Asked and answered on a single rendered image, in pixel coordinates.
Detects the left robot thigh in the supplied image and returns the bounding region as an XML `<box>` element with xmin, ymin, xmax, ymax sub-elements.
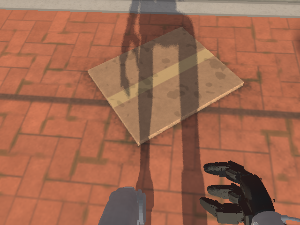
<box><xmin>98</xmin><ymin>187</ymin><xmax>146</xmax><ymax>225</ymax></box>

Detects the right robot hand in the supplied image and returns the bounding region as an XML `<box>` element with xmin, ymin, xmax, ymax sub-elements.
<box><xmin>199</xmin><ymin>160</ymin><xmax>275</xmax><ymax>225</ymax></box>

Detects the right robot forearm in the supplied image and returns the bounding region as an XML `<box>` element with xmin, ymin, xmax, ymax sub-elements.
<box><xmin>251</xmin><ymin>211</ymin><xmax>287</xmax><ymax>225</ymax></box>

